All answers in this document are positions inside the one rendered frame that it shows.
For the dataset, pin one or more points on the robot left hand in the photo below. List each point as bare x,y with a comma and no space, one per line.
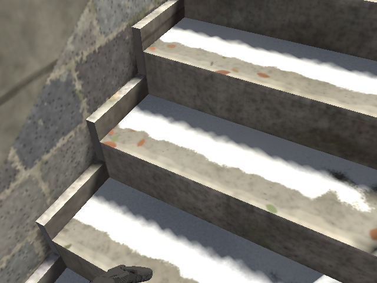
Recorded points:
125,274

